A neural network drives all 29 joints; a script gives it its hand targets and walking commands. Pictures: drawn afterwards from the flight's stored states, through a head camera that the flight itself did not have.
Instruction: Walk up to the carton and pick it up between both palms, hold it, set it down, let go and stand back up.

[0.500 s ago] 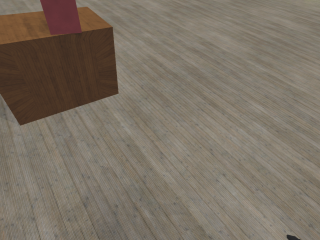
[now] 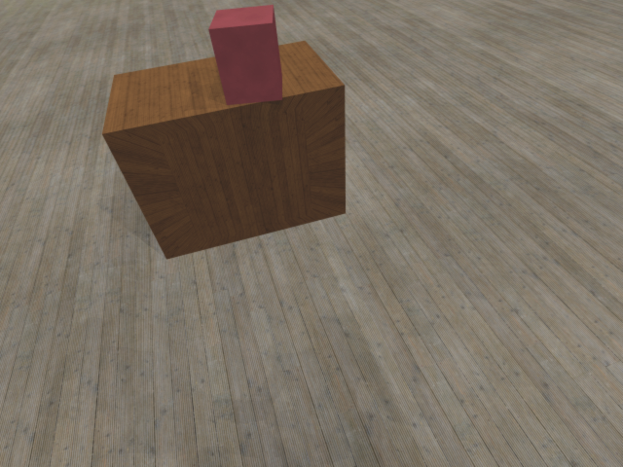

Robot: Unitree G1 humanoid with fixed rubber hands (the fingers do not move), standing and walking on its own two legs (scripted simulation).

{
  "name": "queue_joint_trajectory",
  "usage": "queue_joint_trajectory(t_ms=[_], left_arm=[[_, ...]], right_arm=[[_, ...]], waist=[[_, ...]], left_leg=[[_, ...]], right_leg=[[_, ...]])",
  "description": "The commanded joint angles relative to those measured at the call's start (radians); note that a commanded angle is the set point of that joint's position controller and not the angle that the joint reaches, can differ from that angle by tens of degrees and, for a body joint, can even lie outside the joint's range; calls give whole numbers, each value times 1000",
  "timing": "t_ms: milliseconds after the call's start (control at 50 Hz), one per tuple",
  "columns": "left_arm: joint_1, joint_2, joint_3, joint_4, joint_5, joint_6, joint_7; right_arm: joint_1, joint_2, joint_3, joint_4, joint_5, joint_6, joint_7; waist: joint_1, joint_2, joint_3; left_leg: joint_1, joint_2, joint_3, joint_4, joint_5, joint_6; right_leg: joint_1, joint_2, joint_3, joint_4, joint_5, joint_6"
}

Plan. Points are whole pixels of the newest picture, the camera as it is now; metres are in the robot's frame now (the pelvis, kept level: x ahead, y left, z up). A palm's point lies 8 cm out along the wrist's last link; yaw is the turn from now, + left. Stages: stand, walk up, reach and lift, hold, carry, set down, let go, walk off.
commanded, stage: walk up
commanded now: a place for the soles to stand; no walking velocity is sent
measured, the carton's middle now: (249, 55) +1.43 +0.25 +0.00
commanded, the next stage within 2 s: none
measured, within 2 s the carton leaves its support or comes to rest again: neither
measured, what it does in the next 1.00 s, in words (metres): walks ahead, turning left: left foot, then right foot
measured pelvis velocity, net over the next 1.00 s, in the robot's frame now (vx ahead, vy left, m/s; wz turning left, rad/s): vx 0.47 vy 0.04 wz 0.31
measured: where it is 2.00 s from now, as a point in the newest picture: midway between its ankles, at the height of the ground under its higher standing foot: (296, 319)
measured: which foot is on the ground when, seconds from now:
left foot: up 0.00-0.34, down 0.36-0.96, up 0.98-1.00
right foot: down 0.00-0.40, up 0.42-0.90, down 0.92-1.00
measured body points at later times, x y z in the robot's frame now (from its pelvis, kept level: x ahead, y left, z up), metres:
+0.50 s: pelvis +0.24 +0.05 +0.00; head +0.27 +0.07 +0.45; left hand +0.24 +0.37 -0.12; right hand +0.41 -0.22 -0.10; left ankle +0.29 +0.12 -0.73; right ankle +0.14 -0.11 -0.64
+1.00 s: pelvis +0.47 +0.04 -0.01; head +0.50 +0.04 +0.44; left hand +0.52 +0.38 -0.09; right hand +0.58 -0.26 -0.13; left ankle +0.31 +0.12 -0.70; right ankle +0.59 -0.01 -0.73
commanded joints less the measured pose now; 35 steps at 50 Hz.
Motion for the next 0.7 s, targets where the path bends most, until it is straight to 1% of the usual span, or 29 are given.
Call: queue_joint_trajectory(t_ms=[0, 20, 40, 100, 120, 140, 160, 180, 220, 240, 280, 300, 320, 340, 360, 380, 400, 420, 440, 460, 480, 520, 540, 560, 580, 600, 620, 660, 680], left_arm=[[19, 202, 63, -59, -29, -29, 23], [27, 184, 60, -54, -26, -28, 24], [7, 174, 58, -59, -22, -28, 24], [90, 215, 70, -63, -27, -18, 31], [75, 221, 71, -62, -26, -12, 30], [72, 216, 78, -65, -28, -8, 30], [102, 233, 83, -77, -31, -2, 29], [72, 235, 78, -72, -25, 0, 24], [99, 223, 80, -67, -21, 11, 23], [117, 243, 79, -61, -15, 17, 26], [108, 236, 76, -73, -12, 26, 29], [86, 242, 71, -81, -14, 34, 34], [83, 241, 69, -83, -12, 38, 33], [70, 207, 59, -112, -19, 47, 33], [159, 144, 34, -102, -22, 45, 26], [228, 125, 28, -107, -33, 54, 15], [180, 230, 50, -97, -17, 55, 31], [121, 250, 48, -93, -7, 54, 27], [93, 222, 36, -98, -21, 42, 24], [85, 186, 31, -102, -25, 44, 18], [113, 178, 29, -94, -33, 49, 13], [122, 171, 34, -78, -24, 65, 3], [116, 163, 29, -72, -28, 67, -2], [123, 170, 37, -65, -30, 75, -5], [97, 148, 26, -86, -31, 77, -10], [64, 156, 30, -75, -27, 82, -11], [9, 148, 27, -105, -31, 87, -13], [-80, 138, 20, -125, -24, 86, -22], [-104, 160, 28, -127, -21, 92, -24]], right_arm=[[64, -168, -44, -46, 21, -11, 15], [78, -144, -34, -38, 32, -5, 22], [50, -124, -35, -46, 20, 5, 27], [-42, -106, -25, -89, 25, 15, 40], [-93, -111, -28, -106, 16, 15, 39], [-103, -113, -31, -114, 18, 13, 39], [-156, -112, -27, -132, 15, 12, 42], [-171, -109, -19, -140, 20, 10, 45], [-220, -78, -15, -147, 14, 2, 49], [-239, -77, -25, -153, 4, 1, 49], [-201, -88, -29, -139, 1, -2, 45], [-152, -81, -33, -146, -3, -5, 36], [-89, -91, -46, -117, -9, -6, 29], [82, -133, -62, -64, -20, -16, 16], [192, -216, -95, -65, -22, -16, 1], [170, -280, -109, -103, -7, -17, -14], [134, -266, -96, -111, 38, -16, -15], [80, -247, -95, -118, 50, -14, -22], [50, -174, -75, -148, 27, -18, -30], [61, -156, -67, -126, 28, -36, -35], [39, -152, -57, -113, 35, -45, -39], [82, -139, -66, -94, 40, -65, -44], [78, -138, -59, -105, 45, -71, -48], [35, -139, -54, -111, 39, -75, -45], [14, -139, -53, -134, 34, -76, -46], [22, -129, -55, -119, 28, -79, -44], [19, -151, -65, -118, 28, -80, -43], [71, -153, -71, -115, 27, -78, -38], [94, -169, -66, -118, 21, -77, -41]], waist=[[-46, -186, 65], [-45, -199, 68], [-50, -251, 80], [-9, -189, 48], [-6, -196, 50], [1, -188, 59], [29, -158, 75], [17, -196, 53], [42, -184, 71], [49, -206, 53], [27, -146, -14], [-12, -153, -11], [-48, -140, -32], [-125, -19, -140], [-157, 107, -228], [-119, 217, -284], [-119, 126, -284], [-106, 91, -215], [-91, -36, -122], [-65, -87, -62], [-37, -72, -10], [-41, -44, 9], [-33, 20, 28], [-16, 28, 64], [-22, 60, 70], [-21, 25, 113], [-29, 96, 128], [-77, 115, 88], [-93, 87, 92]], left_leg=[[-257, 113, -52, 23, 197, -30], [-232, 98, -34, 16, 229, -24], [-270, 82, -10, 35, 257, -33], [-267, 72, 43, -96, 279, -49], [-288, 82, 38, -145, 291, -55], [-299, 85, 75, -200, 313, -60], [-282, 93, 106, -282, 301, -57], [-256, 103, 124, -330, 305, -50], [-234, 101, 174, -441, 333, -28], [-190, 139, 158, -480, 313, -26], [-129, 119, 169, -509, 302, 3], [-92, 98, 173, -517, 225, 22], [30, 75, 179, -561, 250, 47], [240, 44, 177, -594, 196, 82], [478, 182, -89, -629, 25, 126], [727, 431, -573, -682, -21, 246], [685, 455, -708, -738, -37, 312], [568, 431, -604, -772, -33, 278], [476, 376, -412, -710, 283, 229], [398, 336, -301, -691, 496, 196], [313, 275, -198, -703, 574, 124], [291, 231, -151, -742, 632, 29], [224, 213, -116, -754, 666, 58], [111, 188, -70, -784, 605, 38], [120, 182, -43, -812, 597, 55], [67, 170, -40, -846, 550, 55], [38, 151, -16, -871, 491, 45], [117, 166, -45, -898, 457, 28], [164, 173, -75, -894, 455, 27]], right_leg=[[160, -219, 267, -352, -43, 42], [166, -169, 178, -308, 133, 83], [154, -151, 136, -302, 230, 40], [214, -163, 78, -272, 476, 55], [232, -185, 88, -290, 372, 12], [231, -183, 64, -319, 329, 30], [240, -182, 57, -313, 344, 23], [246, -157, 12, -308, 337, 2], [270, -169, -19, -279, 385, 15], [294, -206, 2, -261, 401, -33], [347, -234, 0, -190, 363, -57], [354, -247, -12, -124, 466, -77], [281, -232, -27, -10, 448, -75], [242, -186, -74, 230, 433, -85], [20, -97, -67, 451, 214, -48], [-340, 63, -18, 614, -321, 9], [-406, 28, 98, 727, -303, -23], [-402, -31, 152, 744, -256, -20], [-373, -44, 149, 715, -172, -31], [-349, -80, 164, 667, -133, -28], [-297, -93, 170, 582, -77, -13], [-272, -76, 150, 560, 10, -3], [-246, -83, 129, 526, 15, 12], [-201, -82, 119, 504, 49, 23], [-230, -72, 84, 469, 81, 21], [-228, -81, 80, 449, 124, 32], [-216, -82, 67, 392, 133, 33], [-259, -79, 51, 290, 187, 42], [-288, -79, 68, 294, 176, 52]])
